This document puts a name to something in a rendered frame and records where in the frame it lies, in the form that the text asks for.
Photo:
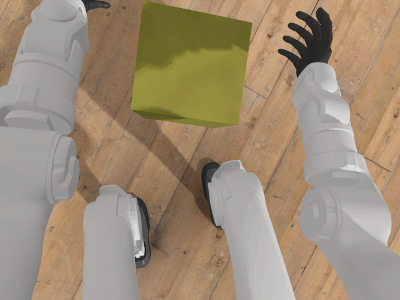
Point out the left robot thigh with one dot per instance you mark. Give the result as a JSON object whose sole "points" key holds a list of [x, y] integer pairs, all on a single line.
{"points": [[109, 270]]}

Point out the robot right shin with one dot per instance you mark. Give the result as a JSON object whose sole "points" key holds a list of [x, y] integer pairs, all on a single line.
{"points": [[236, 164]]}

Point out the robot left hand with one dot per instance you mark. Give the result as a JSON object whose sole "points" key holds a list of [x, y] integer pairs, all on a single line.
{"points": [[93, 4]]}

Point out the robot right upper arm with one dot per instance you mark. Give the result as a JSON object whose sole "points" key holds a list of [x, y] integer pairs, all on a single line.
{"points": [[351, 227]]}

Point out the right robot forearm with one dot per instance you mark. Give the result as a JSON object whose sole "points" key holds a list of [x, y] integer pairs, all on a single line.
{"points": [[327, 135]]}

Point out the robot left upper arm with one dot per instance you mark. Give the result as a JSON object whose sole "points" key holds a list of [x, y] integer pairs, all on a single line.
{"points": [[37, 169]]}

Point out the left robot forearm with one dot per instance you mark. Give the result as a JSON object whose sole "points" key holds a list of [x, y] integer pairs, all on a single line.
{"points": [[46, 71]]}

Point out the carton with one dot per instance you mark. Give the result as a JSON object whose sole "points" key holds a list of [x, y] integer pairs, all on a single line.
{"points": [[190, 66]]}

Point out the robot right hand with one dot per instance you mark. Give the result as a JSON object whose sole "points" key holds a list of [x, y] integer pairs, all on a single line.
{"points": [[318, 43]]}

